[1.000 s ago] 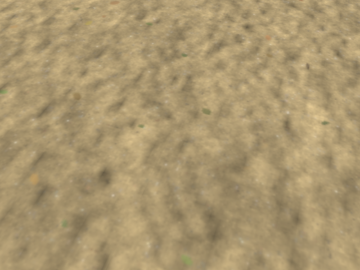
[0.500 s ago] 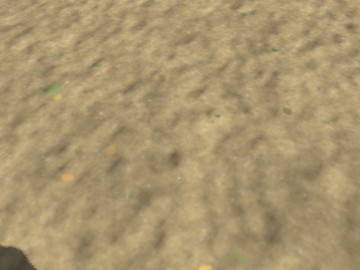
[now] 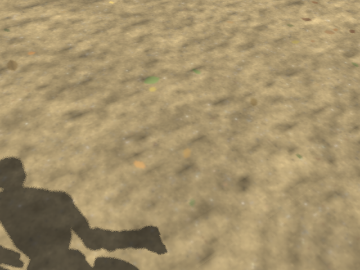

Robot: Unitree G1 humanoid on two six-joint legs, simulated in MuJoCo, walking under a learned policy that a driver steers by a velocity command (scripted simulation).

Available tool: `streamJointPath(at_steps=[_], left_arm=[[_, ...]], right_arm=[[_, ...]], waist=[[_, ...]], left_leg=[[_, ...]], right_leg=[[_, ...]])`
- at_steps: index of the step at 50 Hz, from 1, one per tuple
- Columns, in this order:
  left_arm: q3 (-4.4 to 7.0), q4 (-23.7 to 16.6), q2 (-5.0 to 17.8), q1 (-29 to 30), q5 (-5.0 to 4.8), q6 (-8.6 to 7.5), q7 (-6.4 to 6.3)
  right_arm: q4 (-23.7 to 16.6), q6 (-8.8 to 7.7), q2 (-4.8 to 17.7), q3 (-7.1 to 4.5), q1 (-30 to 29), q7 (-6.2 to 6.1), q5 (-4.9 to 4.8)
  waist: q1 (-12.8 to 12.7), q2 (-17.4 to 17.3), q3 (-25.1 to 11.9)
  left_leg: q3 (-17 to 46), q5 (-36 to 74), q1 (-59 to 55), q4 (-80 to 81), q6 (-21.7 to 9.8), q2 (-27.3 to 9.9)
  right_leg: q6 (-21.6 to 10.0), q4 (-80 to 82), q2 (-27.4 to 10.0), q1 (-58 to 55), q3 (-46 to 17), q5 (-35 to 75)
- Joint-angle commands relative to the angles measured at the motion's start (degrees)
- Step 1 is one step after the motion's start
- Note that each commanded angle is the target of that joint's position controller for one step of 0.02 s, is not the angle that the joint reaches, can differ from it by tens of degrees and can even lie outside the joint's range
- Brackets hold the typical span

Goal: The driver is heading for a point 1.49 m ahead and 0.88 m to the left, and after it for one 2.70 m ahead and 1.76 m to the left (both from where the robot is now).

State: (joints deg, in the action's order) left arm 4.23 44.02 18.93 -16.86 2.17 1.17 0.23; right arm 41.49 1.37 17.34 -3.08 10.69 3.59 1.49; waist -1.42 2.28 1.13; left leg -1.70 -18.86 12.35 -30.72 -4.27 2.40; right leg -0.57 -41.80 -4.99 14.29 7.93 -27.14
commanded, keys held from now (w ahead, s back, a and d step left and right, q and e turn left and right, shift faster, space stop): w+q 1.00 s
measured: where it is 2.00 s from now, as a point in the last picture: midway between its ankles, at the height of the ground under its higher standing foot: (64, 172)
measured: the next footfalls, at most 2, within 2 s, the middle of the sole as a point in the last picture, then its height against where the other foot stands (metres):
right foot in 0.42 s outside the picture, level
left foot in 0.92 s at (105, 249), level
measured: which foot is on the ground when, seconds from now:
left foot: down 0.00-0.44, up 0.46-0.90, down 0.92-1.00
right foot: up 0.00-0.40, down 0.42-0.94, up 0.96-1.00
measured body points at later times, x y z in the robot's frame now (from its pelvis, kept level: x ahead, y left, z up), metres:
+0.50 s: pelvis +0.25 +0.02 -0.01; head +0.29 +0.02 +0.44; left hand +0.37 +0.32 -0.09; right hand +0.33 -0.26 -0.14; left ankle +0.03 +0.07 -0.65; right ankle +0.36 -0.05 -0.73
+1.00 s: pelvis +0.49 +0.17 -0.01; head +0.52 +0.20 +0.43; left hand +0.35 +0.40 -0.15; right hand +0.80 +0.08 -0.11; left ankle +0.53 +0.26 -0.73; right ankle +0.41 -0.03 -0.64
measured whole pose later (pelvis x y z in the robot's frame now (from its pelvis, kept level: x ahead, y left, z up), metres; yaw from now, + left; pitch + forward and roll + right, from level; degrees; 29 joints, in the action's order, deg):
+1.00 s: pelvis +0.49 +0.17 -0.01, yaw +37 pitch +1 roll +0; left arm 2.0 48.3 15.2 -19.7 1.0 -2.3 0.2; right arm 41.0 -0.7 16.1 -2.4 4.2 2.4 1.9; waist -2.6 0.4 4.9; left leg -3.8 -10.5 26.2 -35.7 -7.5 4.7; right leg 1.1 -64.2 -5.2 11.9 6.6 -24.8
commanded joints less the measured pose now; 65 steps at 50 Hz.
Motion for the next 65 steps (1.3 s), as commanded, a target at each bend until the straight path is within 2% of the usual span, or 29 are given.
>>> streamJointPath(at_steps=[1, 2, 5, 7, 11, 16, 18, 20, 21, 22, 23, 24, 25, 26, 28, 31, 38, 41, 43, 45, 46, 47, 48, 49, 51, 53, 56, 60, 65], left_arm=[[0.46, -10.0, 5.2, 12.9, 0.48, -2.02, 1.32], [0.60, -8.4, 5.8, 10.2, -0.53, -2.85, 2.10], [0.55, -5.0, 5.6, 5.7, 1.00, -2.86, 2.47], [0.20, -5.3, 4.4, 6.7, 0.86, -2.30, 2.42], [-0.67, -8.2, 2.9, 15.3, 0.33, -2.06, 2.34], [-1.60, -11.4, 2.2, 22.4, -0.54, -2.92, 2.60], [-1.32, -10.4, 3.4, 17.7, -0.76, -3.24, 1.92], [0.03, -6.0, 6.3, 3.6, -1.08, -3.71, 0.29], [0.77, -4.4, 8.5, -5.2, -0.48, -4.28, -0.80], [1.91, -4.6, 13.5, -11.1, 1.50, -4.59, -1.66], [1.80, -5.2, 13.7, -6.0, 0.87, -4.11, -1.32], [0.92, -5.6, 8.6, -0.9, 0.00, -3.90, -1.10], [-0.01, -5.6, 4.4, 1.8, -0.34, -4.05, -0.86], [-0.52, -5.1, 2.7, 3.0, -0.17, -4.27, -0.80], [-0.81, -3.2, 2.1, 2.0, -0.44, -5.29, -0.81], [-0.60, -1.2, 2.3, -0.1, -1.26, -7.10, 0.02], [-0.43, 1.4, 2.9, -1.8, -1.22, -7.29, 0.04], [0.03, 3.0, 4.8, -4.8, -1.28, -6.69, -0.45], [0.23, 3.9, 6.0, -6.2, -1.17, -5.76, -0.83], [0.48, 4.4, 7.7, -6.9, -0.97, -4.48, -1.18], [0.34, 4.0, 7.8, -6.5, -1.03, -3.96, -1.21], [-0.45, 1.7, 5.1, -7.8, -1.33, -4.09, -0.82], [-0.82, -2.7, 1.8, -6.2, -1.32, -4.42, 0.15], [-0.20, -4.2, 5.9, 0.7, -0.81, -4.77, 0.11], [-1.24, -3.8, 3.2, 1.6, -1.52, -5.81, 0.08], [-1.26, -2.9, 2.9, -0.4, 0.29, -4.16, 0.12], [-1.37, -3.2, 1.7, 0.0, 0.80, -2.12, 0.74], [-1.49, -6.2, 1.4, 9.5, 0.51, -1.86, 0.80], [-2.00, -8.8, 1.0, 17.8, 0.04, -2.62, 1.29]], right_arm=[[0.7, -1.13, 11.8, -2.83, 13.0, -1.97, -0.55], [0.4, -1.46, 9.6, -2.00, 10.2, -2.37, -0.78], [0.1, -3.10, 8.0, -1.27, 8.0, -2.89, -1.02], [1.4, -3.88, 8.5, -1.50, 10.6, -2.73, -1.54], [3.7, -4.10, 8.3, -1.62, 15.5, -3.21, -1.21], [5.6, -4.37, 9.4, -1.94, 17.8, -4.23, -0.94], [5.2, -4.59, 10.4, -2.13, 14.7, -4.54, -0.95], [5.0, -4.89, 11.5, -2.38, 11.9, -4.13, -0.84], [4.7, -5.26, 10.0, -2.02, 11.5, -3.63, -1.10], [2.4, -5.57, 2.8, -0.45, 14.8, -3.49, -2.52], [1.6, -5.24, 4.6, -0.47, 16.9, -3.43, -1.50], [2.9, -4.53, 7.0, -1.02, 14.7, -3.47, -0.17], [3.5, -4.15, 7.0, -0.96, 11.9, -2.90, 0.04], [3.6, -3.80, 5.7, -0.84, 10.9, -2.44, 0.03], [3.6, -2.56, 4.6, -0.64, 10.1, -1.53, 0.67], [1.4, -1.54, 3.2, -0.21, 5.4, -0.41, 0.67], [-3.8, -2.21, 0.4, 1.40, -9.1, 1.66, 0.36], [-5.1, -2.08, 1.0, 1.37, -12.6, 1.90, 0.86], [-5.2, -2.00, 1.9, 0.97, -12.2, 1.39, 1.36], [-3.2, -2.38, 3.6, -0.04, -4.6, 0.53, 1.62], [-0.1, -2.85, 5.1, -1.11, 4.8, -0.24, 1.96], [1.4, -2.66, 10.6, -3.05, 12.3, -1.38, 2.39], [-0.1, -1.92, 15.7, -4.43, 9.9, -1.92, 0.23], [-0.5, -1.50, 14.6, -4.30, 11.9, -2.34, -0.42], [1.4, -2.12, 9.2, -3.10, 8.1, -3.23, -0.88], [1.0, -3.10, 6.4, -2.11, 4.3, -3.48, -1.03], [1.7, -4.40, 6.9, -2.19, 5.7, -2.99, -1.32], [3.1, -4.57, 7.5, -2.49, 10.2, -2.91, -1.15], [5.1, -4.81, 7.3, -2.41, 15.9, -3.40, -1.03]], waist=[[7.5, -9.8, 7.1], [4.8, -9.4, 7.8], [2.2, -8.4, 3.8], [2.2, -7.0, 2.3], [4.8, -7.4, 4.4], [6.2, -8.1, 4.9], [3.1, -8.2, 3.6], [-3.3, -6.4, -3.8], [-7.4, -4.3, -9.5], [-7.0, 8.1, -18.5], [-2.5, 14.7, -18.9], [-0.5, 6.9, -9.8], [-0.2, 1.1, -4.1], [0.7, 0.9, -1.5], [1.6, 2.9, 0.4], [1.7, 2.8, 1.6], [0.1, 2.2, 3.4], [-0.9, 1.9, 4.2], [-0.3, 2.2, 3.0], [3.0, 2.9, -2.3], [7.1, 0.8, -7.6], [9.4, -6.2, -14.3], [5.8, -17.9, -19.1], [9.1, -8.3, -17.2], [4.4, -2.6, -5.0], [0.5, -2.4, -3.1], [-0.4, -2.9, -2.8], [2.6, -3.9, 1.0], [6.1, -5.2, 1.5]], left_leg=[[37.7, -23.2, -15.9, 23.4, -12.5, -21.5], [31.6, -15.5, -14.0, 23.2, -10.8, -17.6], [21.3, 10.7, -14.4, 21.4, -8.6, -11.1], [19.4, 20.5, -14.6, 19.8, -8.9, -10.4], [19.9, 23.6, -13.6, 19.8, -9.4, -9.5], [22.2, 32.6, -13.4, 17.2, -8.3, -10.7], [22.5, 38.7, -11.3, 14.8, -6.0, -10.9], [20.0, 52.3, -8.1, -0.2, -3.1, -7.4], [18.1, 43.6, -0.7, -13.8, -1.9, -3.8], [12.7, 11.6, 12.5, -33.4, -0.3, 3.4], [11.0, -10.5, 20.1, -42.0, -0.5, 5.7], [10.5, -5.9, 22.4, -44.5, -0.9, 1.1], [8.9, -1.7, 21.6, -42.5, -0.9, -1.4], [8.1, -0.1, 20.4, -39.9, -0.8, -3.0], [6.9, 0.4, 18.6, -38.1, -0.1, -4.5], [6.3, 3.8, 22.6, -35.2, 0.3, -5.7], [-0.6, 19.3, 21.0, -13.0, 1.1, -5.7], [-3.1, 16.4, 19.8, -7.1, -0.4, -4.9], [-5.0, 10.4, 17.5, -4.8, -2.3, -2.3], [-6.2, 4.3, 8.4, -2.6, -5.0, 2.3], [-5.3, 5.3, -3.6, 1.2, -6.7, 4.0], [10.3, -5.4, -20.1, 3.6, -10.7, -6.7], [41.7, -4.9, -31.9, 10.9, -17.7, -21.2], [41.4, 5.0, -31.6, 13.5, -17.7, -21.0], [26.6, 21.4, -16.8, 13.5, -14.5, -17.0], [20.8, 27.5, -8.2, 14.9, -12.3, -12.2], [18.8, 27.3, -3.9, 17.4, -12.7, -9.6], [19.9, 21.4, -3.9, 19.9, -11.4, -8.3], [20.2, 26.6, -10.5, 17.2, -9.6, -8.3]], right_leg=[[-0.6, -19.0, 1.3, 35.7, -9.0, -1.1], [-0.4, -17.4, 0.3, 33.0, -8.8, 5.5], [1.5, -16.1, 0.6, 26.8, -7.5, 13.2], [2.4, -15.7, 1.2, 26.9, -6.8, 14.8], [3.5, -8.2, 2.0, 29.9, -5.9, 18.4], [1.7, 4.3, 4.5, 23.3, -6.2, 22.7], [-0.2, 8.1, 5.7, 13.6, -6.7, 21.7], [-2.3, 11.0, 8.3, -5.9, -5.8, 18.1], [-3.9, 12.6, 2.5, -19.8, -10.7, 15.3], [-7.6, 17.8, -14.5, -33.4, -33.4, -4.1], [-11.0, 27.1, -20.9, -29.4, -54.7, -5.7], [-11.3, 27.4, -19.1, -20.9, -48.6, -8.8], [-10.8, 27.7, -16.3, -14.0, -38.7, -4.5], [-9.6, 29.0, -13.4, -9.7, -31.2, 2.0], [-9.1, 30.7, -10.9, -5.3, -22.1, 13.0], [-9.8, 33.1, -11.5, -5.7, -15.0, 22.4], [-7.0, 33.5, -7.8, -6.2, 0.9, 32.2], [-6.2, 31.9, -9.8, -11.7, 2.5, 37.0], [-5.6, 26.0, -10.6, -16.8, 4.3, 51.2], [-5.2, 11.4, -10.7, -18.7, 6.0, 65.9], [-4.0, -1.8, -9.7, -14.0, 7.2, 61.8], [-1.6, -20.2, -7.5, 1.5, 7.6, 42.5], [1.9, -39.4, 4.6, 22.9, 2.4, -3.3], [1.4, -41.7, 3.4, 29.4, -7.6, -0.6], [0.5, -31.7, -1.6, 26.4, -8.8, 7.1], [1.3, -25.9, -2.8, 19.6, -9.5, 7.1], [2.8, -20.6, -2.2, 18.3, -8.3, 9.4], [4.0, -10.7, -1.8, 24.0, -8.1, 18.6], [3.0, 0.3, 0.6, 25.4, -7.9, 25.6]])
